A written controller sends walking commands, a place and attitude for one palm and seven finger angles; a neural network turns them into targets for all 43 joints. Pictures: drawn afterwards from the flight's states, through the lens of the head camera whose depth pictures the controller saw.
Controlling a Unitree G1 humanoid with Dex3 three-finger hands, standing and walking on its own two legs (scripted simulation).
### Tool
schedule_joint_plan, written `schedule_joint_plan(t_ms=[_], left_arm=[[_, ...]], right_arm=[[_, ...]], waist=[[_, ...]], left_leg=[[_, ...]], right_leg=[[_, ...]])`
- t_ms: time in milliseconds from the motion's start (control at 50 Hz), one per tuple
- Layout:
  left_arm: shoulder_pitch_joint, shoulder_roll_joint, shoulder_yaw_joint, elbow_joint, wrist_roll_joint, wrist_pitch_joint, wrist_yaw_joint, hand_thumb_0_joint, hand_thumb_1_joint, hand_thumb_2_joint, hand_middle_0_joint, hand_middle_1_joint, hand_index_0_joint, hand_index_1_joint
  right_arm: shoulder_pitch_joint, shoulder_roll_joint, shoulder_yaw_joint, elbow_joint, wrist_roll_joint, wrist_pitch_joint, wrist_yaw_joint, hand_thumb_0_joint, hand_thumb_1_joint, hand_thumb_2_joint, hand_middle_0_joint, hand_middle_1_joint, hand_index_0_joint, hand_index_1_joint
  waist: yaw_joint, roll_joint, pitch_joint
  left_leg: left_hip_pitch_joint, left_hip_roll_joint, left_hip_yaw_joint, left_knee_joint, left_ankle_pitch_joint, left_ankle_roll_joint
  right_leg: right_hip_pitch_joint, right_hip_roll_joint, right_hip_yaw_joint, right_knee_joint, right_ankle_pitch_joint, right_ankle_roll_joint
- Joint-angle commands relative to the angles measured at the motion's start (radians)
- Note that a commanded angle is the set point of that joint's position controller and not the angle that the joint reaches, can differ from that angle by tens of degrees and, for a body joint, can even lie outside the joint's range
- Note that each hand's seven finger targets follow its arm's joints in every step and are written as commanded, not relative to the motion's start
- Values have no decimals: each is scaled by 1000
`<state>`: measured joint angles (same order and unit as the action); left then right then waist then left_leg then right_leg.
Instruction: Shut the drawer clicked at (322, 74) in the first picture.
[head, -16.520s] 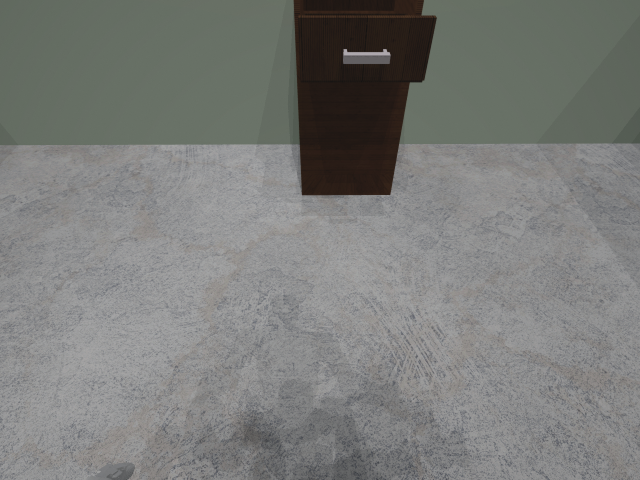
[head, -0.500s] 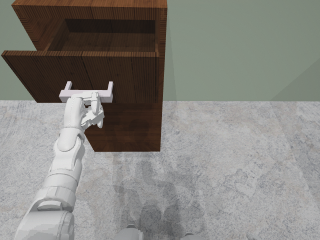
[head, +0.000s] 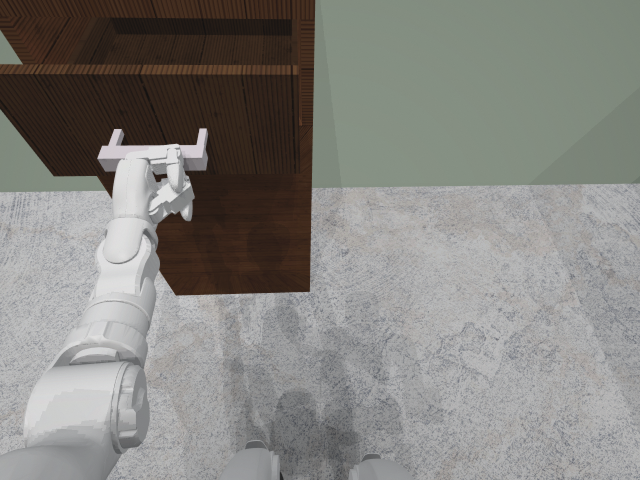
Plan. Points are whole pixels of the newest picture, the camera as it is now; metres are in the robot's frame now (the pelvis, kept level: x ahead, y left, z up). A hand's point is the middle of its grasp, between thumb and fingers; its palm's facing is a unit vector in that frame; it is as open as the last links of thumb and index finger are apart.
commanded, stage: push the drawer shut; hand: left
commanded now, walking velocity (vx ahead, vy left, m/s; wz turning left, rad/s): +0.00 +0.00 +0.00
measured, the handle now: (157, 146) +0.54 +0.21 +0.08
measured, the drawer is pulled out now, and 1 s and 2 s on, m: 0.12 0.01 0.00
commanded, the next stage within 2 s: pull the fist back off the drawer in 1.36 s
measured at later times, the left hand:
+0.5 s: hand (192, 154) +0.52 +0.16 +0.08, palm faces +0.03 -1.00 -0.04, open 2.9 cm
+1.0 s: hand (193, 126) +0.57 +0.17 +0.09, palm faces +0.04 -1.00 -0.03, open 3.0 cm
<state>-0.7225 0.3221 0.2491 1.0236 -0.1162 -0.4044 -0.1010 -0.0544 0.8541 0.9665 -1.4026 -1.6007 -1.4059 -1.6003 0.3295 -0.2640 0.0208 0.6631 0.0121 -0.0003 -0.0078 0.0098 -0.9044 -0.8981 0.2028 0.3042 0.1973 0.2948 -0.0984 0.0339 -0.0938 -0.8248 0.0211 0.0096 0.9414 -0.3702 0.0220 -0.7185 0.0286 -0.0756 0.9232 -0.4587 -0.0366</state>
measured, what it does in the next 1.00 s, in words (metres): stands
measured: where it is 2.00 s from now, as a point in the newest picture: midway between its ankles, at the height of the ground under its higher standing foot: outside the picture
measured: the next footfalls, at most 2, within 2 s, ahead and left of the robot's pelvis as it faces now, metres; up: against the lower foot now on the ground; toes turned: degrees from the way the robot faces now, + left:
none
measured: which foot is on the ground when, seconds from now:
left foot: down 0.00-1.00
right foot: down 0.00-1.00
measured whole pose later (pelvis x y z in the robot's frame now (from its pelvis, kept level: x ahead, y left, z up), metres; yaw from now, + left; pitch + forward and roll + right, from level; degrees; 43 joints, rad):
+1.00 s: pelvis +0.01 +0.01 -0.02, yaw -2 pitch +23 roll -5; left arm -1.13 0.56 0.39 1.32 0.01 -0.34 -0.09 -0.01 0.79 0.93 -1.40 -1.60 -1.40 -1.60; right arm 0.44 -0.28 0.05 0.66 -0.04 0.04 0.02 0.01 -0.90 -0.90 0.20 0.30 0.20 0.29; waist -0.24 0.05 -0.10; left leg -1.04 0.04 0.00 1.04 -0.41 0.04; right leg -0.91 0.05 -0.08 0.96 -0.46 -0.02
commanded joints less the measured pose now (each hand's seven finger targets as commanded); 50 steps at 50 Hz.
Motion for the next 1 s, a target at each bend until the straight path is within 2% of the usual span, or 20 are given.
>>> schedule_joint_plan(t_ms=[0,200,220,280,320,380,440,460,520,540,600,640,700,760,800,880,900,920,940,980], left_arm=[[-552,233,53,-156,-5,-56,-2,0,900,900,-1400,-1600,-1400,-1600],[-673,327,93,-85,5,-43,-32,0,900,900,-1400,-1600,-1400,-1600],[-676,307,76,-80,9,-41,-32,0,900,900,-1400,-1600,-1400,-1600],[-706,294,75,-65,11,-41,-29,0,900,900,-1400,-1600,-1400,-1600],[-706,352,113,-55,18,-39,-26,0,900,900,-1400,-1600,-1400,-1600],[-752,337,96,-61,28,-37,-25,0,900,900,-1400,-1600,-1400,-1600],[-763,408,141,-26,39,-27,-17,0,900,900,-1400,-1600,-1400,-1600],[-771,380,122,-24,41,-25,-17,0,900,900,-1400,-1600,-1400,-1600],[-805,388,122,-10,47,-23,-15,0,900,900,-1400,-1600,-1400,-1600],[-804,419,150,2,50,-22,-11,0,900,900,-1400,-1600,-1400,-1600],[-829,399,125,9,61,-23,-8,0,900,900,-1400,-1600,-1400,-1600],[-863,413,129,22,66,-17,-3,0,900,900,-1400,-1600,-1400,-1600],[-867,460,169,24,73,-18,7,0,900,900,-1400,-1600,-1400,-1600],[-901,420,137,22,80,-18,10,0,900,900,-1400,-1600,-1400,-1600],[-900,463,163,29,88,-16,14,0,900,900,-1400,-1600,-1400,-1600],[-947,445,143,54,99,-6,21,0,900,900,-1400,-1600,-1400,-1600],[-962,475,158,61,105,-3,26,0,900,900,-1400,-1600,-1400,-1600],[-984,453,136,57,109,0,26,0,900,900,-1400,-1600,-1400,-1600],[-987,471,149,76,112,4,31,0,900,900,-1400,-1600,-1400,-1600],[-1018,496,161,68,118,3,33,0,900,900,-1400,-1600,-1400,-1600]], right_arm=[[114,-157,-54,-65,1,-18,-9,0,-900,-900,200,300,200,300],[159,-164,-44,-63,-3,-12,-11,0,-900,-900,200,300,200,300],[162,-162,-45,-64,-3,-12,-9,0,-900,-900,200,300,200,300],[184,-168,-49,-54,-11,-11,-4,0,-900,-900,200,300,200,300],[197,-174,-50,-53,-14,-6,-3,0,-900,-900,200,300,200,300],[209,-172,-49,-51,-17,-2,2,0,-900,-900,200,300,200,300],[230,-181,-47,-48,-21,5,1,0,-900,-900,200,300,200,300],[233,-178,-46,-49,-23,7,3,0,-900,-900,200,300,200,300],[246,-183,-46,-42,-28,11,7,0,-900,-900,200,300,200,300],[253,-188,-48,-41,-30,13,6,0,-900,-900,200,300,200,300],[260,-187,-47,-42,-33,16,8,0,-900,-900,200,300,200,300],[272,-191,-44,-35,-37,17,8,0,-900,-900,200,300,200,300],[285,-197,-47,-36,-43,22,9,0,-900,-900,200,300,200,300],[292,-193,-46,-32,-47,26,15,0,-900,-900,200,300,200,300],[302,-198,-46,-32,-50,32,16,0,-900,-900,200,300,200,300],[314,-201,-44,-27,-53,37,20,0,-900,-900,200,300,200,300],[320,-205,-43,-23,-55,40,19,0,-900,-900,200,300,200,300],[321,-204,-43,-25,-56,39,19,0,-900,-900,200,300,200,300],[326,-206,-43,-21,-57,40,18,0,-900,-900,200,300,200,300],[335,-209,-39,-22,-61,41,19,0,-900,-900,200,300,200,300]], waist=[[-71,-14,-347],[-95,41,-366],[-100,63,-375],[-116,46,-401],[-108,52,-422],[-119,86,-437],[-118,65,-429],[-125,82,-424],[-137,97,-419],[-136,73,-423],[-147,106,-433],[-160,104,-417],[-154,101,-464],[-166,146,-462],[-160,148,-480],[-184,148,-468],[-187,150,-454],[-199,150,-461],[-201,146,-444],[-202,175,-470]], left_leg=[[312,-8,-59,-84,124,22],[230,-8,-52,-49,104,27],[244,-8,-52,-48,116,26],[272,-2,-63,-38,134,27],[255,-2,-60,-31,148,28],[282,0,-63,-28,167,27],[240,1,-63,-24,161,28],[250,0,-64,-21,175,30],[266,5,-71,-18,183,27],[256,8,-74,-16,173,27],[278,8,-78,-13,196,26],[270,11,-82,-10,194,27],[282,12,-84,-2,236,26],[316,13,-91,2,256,24],[314,17,-96,5,267,21],[318,18,-103,9,269,22],[311,22,-108,9,260,21],[314,21,-110,10,252,23],[304,23,-111,11,242,23],[315,23,-114,18,267,22]], right_leg=[[-7,12,74,-158,194,25],[-12,15,98,-148,178,29],[-23,16,95,-145,184,27],[-63,21,82,-138,183,29],[-41,22,87,-134,197,28],[-64,25,79,-129,205,27],[-47,26,83,-128,201,28],[-61,28,81,-126,214,26],[-96,31,71,-124,203,26],[-95,32,70,-125,191,26],[-123,32,62,-119,199,24],[-141,33,60,-118,190,25],[-124,34,57,-109,223,24],[-164,36,50,-107,220,20],[-159,37,48,-100,223,20],[-191,39,43,-102,214,21],[-200,39,40,-101,204,20],[-212,40,40,-101,196,21],[-220,39,39,-104,186,20],[-224,40,37,-93,199,19]])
